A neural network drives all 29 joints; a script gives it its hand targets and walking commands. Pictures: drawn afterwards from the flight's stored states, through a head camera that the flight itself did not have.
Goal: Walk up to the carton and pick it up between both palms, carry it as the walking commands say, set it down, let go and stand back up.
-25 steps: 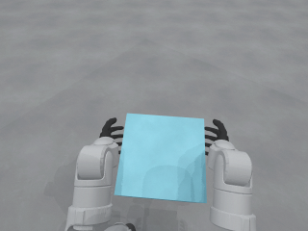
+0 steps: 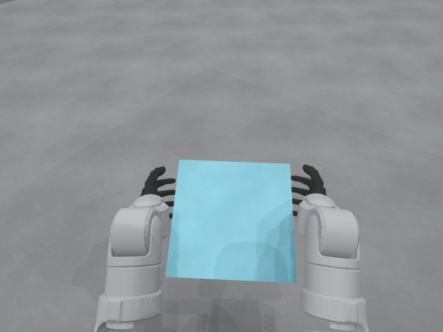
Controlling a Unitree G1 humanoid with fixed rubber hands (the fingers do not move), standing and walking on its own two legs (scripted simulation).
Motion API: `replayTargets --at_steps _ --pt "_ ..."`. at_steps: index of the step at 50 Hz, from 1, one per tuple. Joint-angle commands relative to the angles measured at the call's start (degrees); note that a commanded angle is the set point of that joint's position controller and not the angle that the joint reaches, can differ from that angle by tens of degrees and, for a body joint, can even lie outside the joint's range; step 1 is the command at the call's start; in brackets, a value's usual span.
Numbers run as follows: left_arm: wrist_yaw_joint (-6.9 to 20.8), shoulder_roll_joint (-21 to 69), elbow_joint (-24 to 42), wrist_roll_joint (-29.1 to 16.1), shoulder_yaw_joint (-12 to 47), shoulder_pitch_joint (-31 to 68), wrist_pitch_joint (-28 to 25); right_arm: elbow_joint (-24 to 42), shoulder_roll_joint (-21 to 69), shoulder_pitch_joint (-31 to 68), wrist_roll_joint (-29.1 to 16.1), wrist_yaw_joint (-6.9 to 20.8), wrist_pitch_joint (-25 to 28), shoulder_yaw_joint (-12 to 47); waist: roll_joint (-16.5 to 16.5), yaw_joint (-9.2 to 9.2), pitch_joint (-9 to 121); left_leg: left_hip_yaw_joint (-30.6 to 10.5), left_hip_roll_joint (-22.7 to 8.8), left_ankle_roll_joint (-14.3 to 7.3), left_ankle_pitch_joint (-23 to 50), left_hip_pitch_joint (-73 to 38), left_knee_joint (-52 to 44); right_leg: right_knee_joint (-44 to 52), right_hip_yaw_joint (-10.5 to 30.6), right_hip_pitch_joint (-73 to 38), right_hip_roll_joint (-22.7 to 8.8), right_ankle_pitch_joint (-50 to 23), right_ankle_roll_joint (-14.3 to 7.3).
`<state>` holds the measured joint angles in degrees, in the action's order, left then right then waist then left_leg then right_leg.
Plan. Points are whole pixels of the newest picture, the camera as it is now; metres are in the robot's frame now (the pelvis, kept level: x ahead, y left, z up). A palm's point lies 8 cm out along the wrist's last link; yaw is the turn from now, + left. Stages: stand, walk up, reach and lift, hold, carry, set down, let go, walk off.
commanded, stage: carry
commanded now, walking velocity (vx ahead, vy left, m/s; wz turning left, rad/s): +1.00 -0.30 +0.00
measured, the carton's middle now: (231, 226) +0.32 +0.02 +0.00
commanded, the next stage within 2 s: none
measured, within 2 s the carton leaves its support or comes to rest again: neither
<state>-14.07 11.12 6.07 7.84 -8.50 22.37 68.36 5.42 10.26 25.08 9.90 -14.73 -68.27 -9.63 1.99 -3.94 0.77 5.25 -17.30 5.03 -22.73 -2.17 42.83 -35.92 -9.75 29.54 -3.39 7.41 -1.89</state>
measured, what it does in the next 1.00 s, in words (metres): walks ahead: left foot, then right foot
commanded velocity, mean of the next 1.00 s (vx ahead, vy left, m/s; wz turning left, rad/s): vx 1.00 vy -0.30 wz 0.00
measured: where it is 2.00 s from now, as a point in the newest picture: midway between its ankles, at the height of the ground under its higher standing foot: (324, 113)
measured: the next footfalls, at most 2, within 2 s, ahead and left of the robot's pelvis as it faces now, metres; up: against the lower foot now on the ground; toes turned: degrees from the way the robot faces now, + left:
left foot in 0.36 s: +0.50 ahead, -0.02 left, +0.00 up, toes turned +11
right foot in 0.78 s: +0.91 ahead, -0.39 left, +0.00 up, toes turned -10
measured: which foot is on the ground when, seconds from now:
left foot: up 0.00-0.34, down 0.36-0.80, up 0.82-1.00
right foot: down 0.00-0.40, up 0.42-0.76, down 0.78-1.00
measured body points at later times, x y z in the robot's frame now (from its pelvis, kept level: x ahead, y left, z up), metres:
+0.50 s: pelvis +0.44 -0.11 +0.02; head +0.45 -0.11 +0.47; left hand +0.76 +0.00 +0.08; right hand +0.74 -0.28 +0.09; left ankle +0.47 -0.03 -0.71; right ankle +0.29 -0.21 -0.58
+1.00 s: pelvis +0.87 -0.32 +0.03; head +0.93 -0.34 +0.48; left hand +1.18 -0.17 +0.08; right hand +1.19 -0.45 +0.06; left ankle +0.84 -0.20 -0.63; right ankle +0.87 -0.38 -0.71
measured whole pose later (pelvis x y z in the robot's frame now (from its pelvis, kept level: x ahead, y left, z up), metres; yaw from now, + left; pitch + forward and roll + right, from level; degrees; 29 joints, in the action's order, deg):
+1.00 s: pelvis +0.87 -0.32 +0.03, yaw +3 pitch +2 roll +0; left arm -17.7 11.1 4.6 4.4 -8.4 22.7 71.4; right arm 6.7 10.6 20.9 9.5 -15.2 -69.0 -9.3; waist 3.0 -0.7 -4.9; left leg 5.7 -4.8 -0.2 -20.3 30.6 64.8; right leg -25.5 -13.1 13.2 -0.6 14.7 -4.6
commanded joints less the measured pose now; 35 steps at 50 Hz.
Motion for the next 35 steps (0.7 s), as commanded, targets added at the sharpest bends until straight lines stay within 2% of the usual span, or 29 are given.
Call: replayTargets --at_steps 1,2,3,4,5,7,9,11,13,15,16,17,18,19,20,21,22,23,24,26,27,29,30,31,33,35 --pt "21.91 58.26 3.15 -27.84 38.91 34.83 0.37 -1.06 59.41 23.88 -25.92 23.81 -1.99 36.70 -17.32 1.84 29.64 -6.13 14.99 -5.25 -4.51 45.07 45.16 14.84 31.70 -53.42 -18.13 -13.05 -11.78" --pt "22.07 59.15 6.93 -29.12 39.21 36.15 0.39 -0.62 61.06 22.03 -25.93 23.63 -1.53 37.46 -9.62 1.84 27.53 -7.47 12.77 -5.95 -2.03 43.54 39.80 15.16 23.90 -47.79 -15.01 -10.80 -8.95" --pt "22.26 58.81 7.51 -28.87 37.68 36.22 0.29 0.57 61.32 22.96 -26.51 23.45 -1.04 38.00 -6.98 2.13 26.70 -6.91 11.46 -6.02 0.59 40.52 32.82 14.40 20.48 -42.56 -13.15 -11.75 -6.84" --pt "22.42 59.12 7.86 -28.64 36.68 36.56 -0.03 1.00 62.17 25.54 -27.53 23.32 -0.63 38.77 -6.91 2.30 26.38 -5.23 10.76 -5.44 3.04 38.23 27.19 14.93 17.58 -40.17 -12.47 -13.36 -5.52" --pt "22.57 59.95 8.60 -29.05 36.41 37.84 -0.49 3.73 62.83 28.63 -27.58 23.05 -0.04 39.13 -9.28 2.25 26.52 -3.35 10.95 -5.19 3.63 38.41 22.87 15.93 15.65 -40.46 -12.42 -14.81 -5.60" --pt "22.88 61.20 8.24 -30.36 36.48 36.78 -0.54 8.87 63.17 29.75 -26.67 21.89 0.69 39.44 -12.61 2.21 27.36 -0.38 11.33 -5.56 2.71 40.07 17.97 16.58 10.90 -45.95 -11.68 -19.74 -6.97" --pt "22.70 60.19 7.16 -30.27 36.02 34.05 -0.57 10.95 62.70 29.36 -27.20 21.24 0.75 39.75 -13.06 2.19 25.16 2.19 11.62 -5.63 4.27 39.31 7.56 19.79 8.65 -45.44 -10.12 -23.51 -8.73" --pt "22.27 58.83 6.56 -28.86 35.71 32.23 -0.38 9.11 61.61 27.31 -27.06 21.40 0.22 39.06 -12.14 2.18 22.21 4.96 13.27 -5.94 11.06 33.93 -5.31 23.67 5.86 -41.46 -7.61 -24.27 -9.58" --pt "21.77 57.58 5.87 -27.24 35.95 31.10 -0.10 5.06 60.12 22.59 -25.92 21.93 -0.51 38.01 -10.92 2.25 22.09 8.65 15.92 -7.31 15.85 28.59 -12.26 23.17 3.42 -42.87 -6.97 -29.06 -10.24" --pt "21.39 56.56 5.75 -25.85 36.95 29.99 0.11 1.11 59.47 18.48 -25.35 22.66 -0.92 37.57 -7.48 2.64 24.58 12.42 19.70 -8.54 19.93 18.05 -16.18 13.62 0.16 -42.44 -5.13 -44.12 -9.40" --pt "21.32 56.17 6.12 -25.62 37.95 30.77 0.24 -0.49 59.61 17.05 -25.32 23.01 -0.81 37.65 -4.93 3.78 27.09 14.45 21.25 -9.14 22.17 6.90 -18.49 5.97 -1.79 -37.73 -3.28 -49.96 -8.04" --pt "21.30 55.61 7.08 -25.66 39.19 32.18 0.47 -1.25 59.62 16.09 -25.29 23.33 -0.55 37.68 -2.29 5.73 29.66 11.14 18.19 -10.85 20.91 -7.19 -18.23 -4.47 -1.96 -27.53 -1.75 -49.57 -6.43" --pt "21.41 55.70 8.19 -25.90 40.41 33.31 0.92 -1.61 58.47 15.99 -25.18 23.56 -0.28 37.31 6.35 6.85 31.92 -8.31 5.33 -15.27 16.42 -20.50 -16.95 -21.19 0.45 -10.86 0.85 -34.98 -4.45" --pt "21.79 56.86 6.81 -26.22 40.84 32.92 1.36 -2.61 58.18 18.49 -25.70 23.66 -0.31 36.91 15.28 3.86 31.36 -37.97 -8.77 -21.32 21.54 -27.89 -20.86 -34.95 8.06 6.23 8.73 7.68 -1.27" --pt "22.32 55.94 5.68 -27.51 40.02 35.56 1.60 -3.91 59.65 17.38 -26.12 23.67 -0.63 37.22 9.06 5.31 26.65 -42.21 -9.97 -24.05 35.94 -24.98 -21.27 -45.90 17.66 12.18 7.76 15.58 0.36" --pt "22.59 56.99 4.39 -27.87 39.49 33.36 1.39 -5.49 61.12 14.65 -26.00 23.88 -0.38 37.82 7.75 5.96 28.61 -40.25 -11.07 -24.11 30.65 -25.74 -21.12 -52.96 20.35 16.05 4.20 12.03 0.04" --pt "22.53 57.79 2.34 -27.17 38.66 33.42 0.81 -4.36 60.87 17.57 -25.32 24.00 -0.28 37.84 1.79 6.19 25.98 -30.43 -7.50 -20.37 33.82 -23.47 -21.49 -49.36 18.22 18.13 2.48 9.89 -0.18" --pt "22.34 58.07 1.66 -26.55 37.52 33.37 0.34 -3.88 60.80 19.71 -25.42 24.12 0.02 37.48 -0.17 6.35 23.52 -23.68 -6.23 -17.89 30.82 -18.78 -22.41 -45.36 18.42 17.88 0.89 7.58 0.94" --pt "22.02 58.58 2.03 -25.59 36.63 33.25 -0.20 -2.65 61.08 21.72 -26.67 24.52 0.20 37.88 -1.57 5.72 22.40 -19.08 -4.87 -14.79 26.28 -14.96 -24.22 -41.21 17.23 16.10 -0.64 5.86 1.14" --pt "21.51 59.46 3.27 -24.88 36.82 33.78 -0.57 0.79 61.61 25.43 -28.76 25.08 0.18 38.84 0.26 4.65 19.43 -13.29 -4.12 -11.19 19.59 -9.25 -26.46 -33.18 15.63 13.93 -2.66 3.10 1.74" --pt "21.30 59.78 4.68 -25.08 37.07 35.24 -0.56 2.10 61.87 26.85 -29.63 25.27 0.04 38.79 1.28 4.32 17.62 -11.50 -4.03 -10.53 17.27 -6.90 -27.81 -28.26 14.09 13.00 -3.25 1.44 2.00" --pt "20.97 59.79 7.19 -25.61 37.26 37.29 -0.60 4.43 61.61 29.30 -31.14 25.50 -0.38 38.65 2.04 3.91 13.39 -6.19 -3.77 -9.62 17.30 0.10 -31.23 -14.87 10.41 8.61 -4.76 -0.53 2.57" --pt "20.88 59.54 7.81 -25.77 37.24 37.58 -0.51 4.77 61.27 30.02 -31.49 25.60 -0.72 38.42 3.40 3.86 11.77 -1.20 -2.26 -8.38 18.60 4.70 -33.01 -6.34 8.23 3.13 -4.78 -1.98 2.93" --pt "20.84 59.20 7.70 -25.81 37.12 37.25 -0.30 4.49 60.52 30.27 -31.39 25.62 -1.12 37.96 6.52 3.61 10.81 3.04 -0.39 -6.99 20.64 7.96 -33.87 -0.15 5.30 -2.70 -3.88 -4.28 2.98" --pt "20.82 58.22 7.40 -25.90 37.29 36.57 0.33 1.91 59.27 26.90 -30.00 25.51 -1.86 36.67 11.54 3.74 11.07 6.17 1.05 -6.40 29.70 6.46 -33.19 3.77 -0.40 -8.29 -1.65 -8.49 2.69" --pt "20.82 57.69 6.49 -26.46 38.21 36.32 0.90 -1.25 58.08 22.98 -28.09 25.26 -2.30 34.95 13.02 3.62 14.40 7.99 2.09 -5.98 47.68 1.86 -25.53 3.43 -3.95 -12.67 0.83 -9.02 1.97"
